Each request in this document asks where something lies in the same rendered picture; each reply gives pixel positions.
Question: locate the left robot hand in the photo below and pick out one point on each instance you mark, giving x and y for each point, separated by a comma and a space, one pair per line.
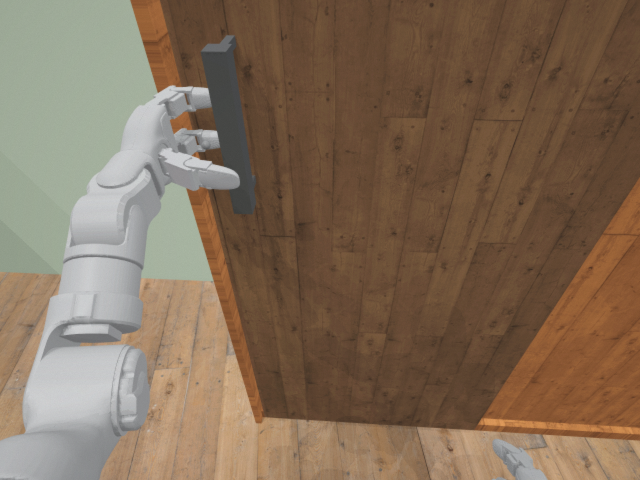
149, 130

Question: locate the handle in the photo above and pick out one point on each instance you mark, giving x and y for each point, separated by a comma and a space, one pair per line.
221, 77

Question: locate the robot left forearm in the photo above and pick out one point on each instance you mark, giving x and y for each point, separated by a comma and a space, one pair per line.
98, 297

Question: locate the wardrobe door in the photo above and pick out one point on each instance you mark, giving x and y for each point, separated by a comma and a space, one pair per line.
430, 177
583, 366

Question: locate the right robot hand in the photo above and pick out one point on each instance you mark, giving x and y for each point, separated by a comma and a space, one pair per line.
518, 462

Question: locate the left robot upper arm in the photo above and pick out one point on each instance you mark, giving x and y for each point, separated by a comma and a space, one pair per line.
81, 401

